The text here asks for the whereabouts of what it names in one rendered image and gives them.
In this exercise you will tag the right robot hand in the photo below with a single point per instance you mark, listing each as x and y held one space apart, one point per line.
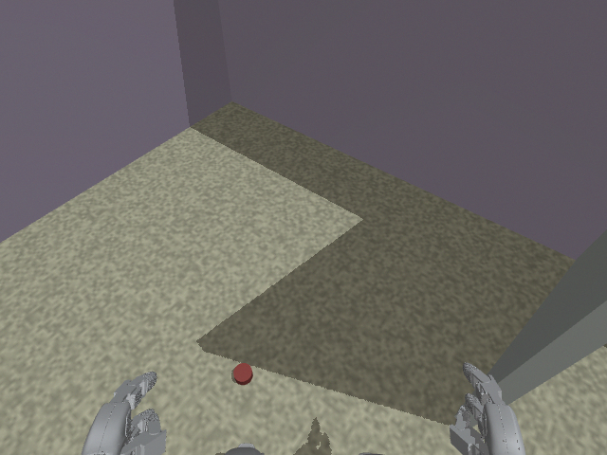
497 421

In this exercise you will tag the tin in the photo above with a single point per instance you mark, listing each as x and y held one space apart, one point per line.
243 373

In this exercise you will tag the left robot hand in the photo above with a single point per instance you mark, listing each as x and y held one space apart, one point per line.
114 433

